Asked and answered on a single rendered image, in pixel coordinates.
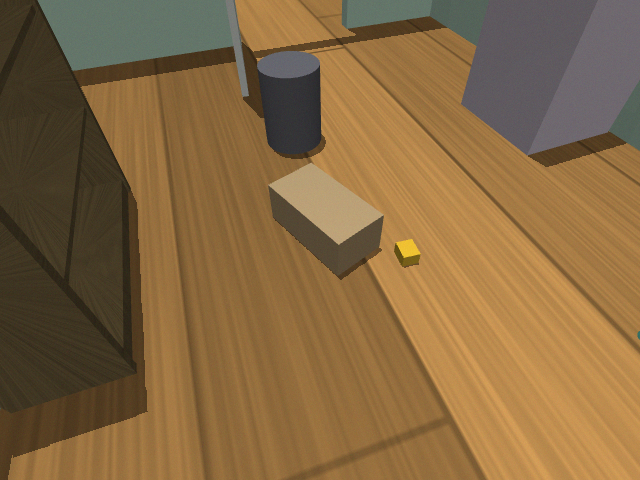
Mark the bookshelf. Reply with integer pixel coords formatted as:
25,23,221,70
0,0,137,413

